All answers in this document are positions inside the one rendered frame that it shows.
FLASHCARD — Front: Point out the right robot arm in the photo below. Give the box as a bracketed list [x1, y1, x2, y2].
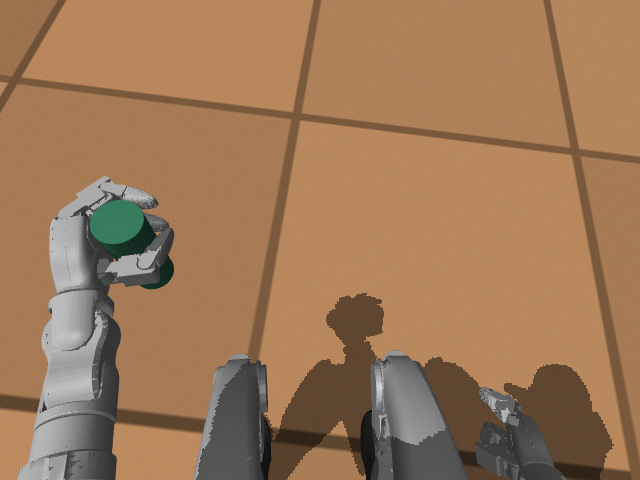
[518, 463, 567, 480]

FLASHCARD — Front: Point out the left robot arm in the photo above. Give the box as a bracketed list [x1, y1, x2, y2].
[17, 288, 121, 480]

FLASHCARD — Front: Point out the right robot hand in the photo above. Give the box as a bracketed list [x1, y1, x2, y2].
[475, 387, 555, 480]

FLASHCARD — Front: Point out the left robot hand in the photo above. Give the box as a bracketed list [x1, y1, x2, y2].
[49, 176, 174, 295]

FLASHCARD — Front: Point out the can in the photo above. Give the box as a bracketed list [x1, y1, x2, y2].
[90, 200, 174, 289]

